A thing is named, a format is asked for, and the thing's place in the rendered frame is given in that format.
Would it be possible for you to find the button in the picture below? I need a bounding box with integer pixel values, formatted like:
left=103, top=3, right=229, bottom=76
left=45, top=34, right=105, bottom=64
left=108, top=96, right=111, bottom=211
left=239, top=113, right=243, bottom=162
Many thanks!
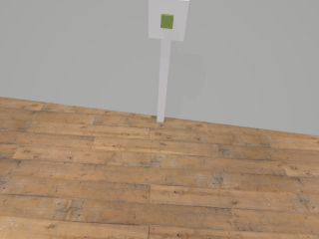
left=160, top=14, right=174, bottom=29

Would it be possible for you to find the panel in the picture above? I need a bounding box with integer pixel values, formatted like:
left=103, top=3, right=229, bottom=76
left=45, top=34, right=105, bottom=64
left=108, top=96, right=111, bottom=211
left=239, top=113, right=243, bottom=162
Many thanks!
left=149, top=0, right=189, bottom=122

